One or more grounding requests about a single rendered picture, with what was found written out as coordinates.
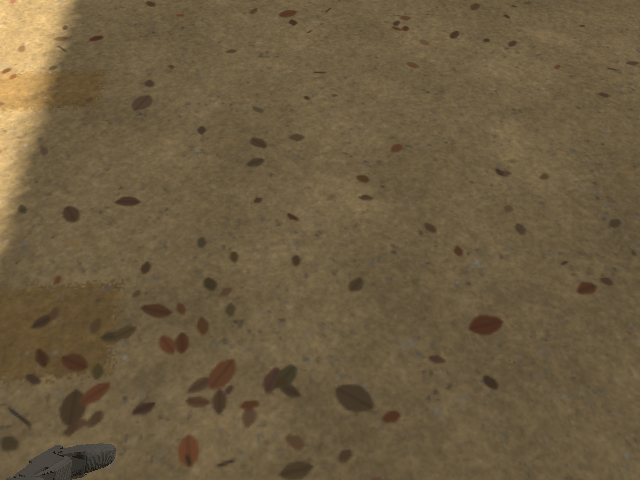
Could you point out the robot left hand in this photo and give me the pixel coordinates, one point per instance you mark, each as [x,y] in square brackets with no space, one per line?
[58,463]

